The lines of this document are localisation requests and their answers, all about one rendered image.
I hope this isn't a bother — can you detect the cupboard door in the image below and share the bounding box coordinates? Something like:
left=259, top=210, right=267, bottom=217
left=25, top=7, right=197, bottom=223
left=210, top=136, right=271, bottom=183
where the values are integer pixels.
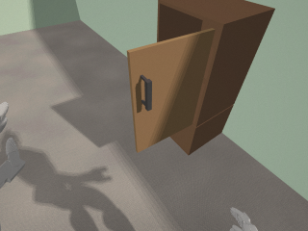
left=127, top=28, right=216, bottom=153

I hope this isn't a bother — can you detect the robot right hand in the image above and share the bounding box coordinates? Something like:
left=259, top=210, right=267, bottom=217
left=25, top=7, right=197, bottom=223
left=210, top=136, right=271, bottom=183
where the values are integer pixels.
left=229, top=207, right=258, bottom=231

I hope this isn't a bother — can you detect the handle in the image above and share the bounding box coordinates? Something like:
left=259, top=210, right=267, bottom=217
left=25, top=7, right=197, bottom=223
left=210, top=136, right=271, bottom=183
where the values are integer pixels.
left=141, top=75, right=152, bottom=111

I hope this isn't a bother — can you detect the robot left hand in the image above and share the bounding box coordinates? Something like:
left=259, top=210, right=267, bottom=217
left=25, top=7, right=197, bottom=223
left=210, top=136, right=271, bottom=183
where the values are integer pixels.
left=0, top=101, right=26, bottom=189

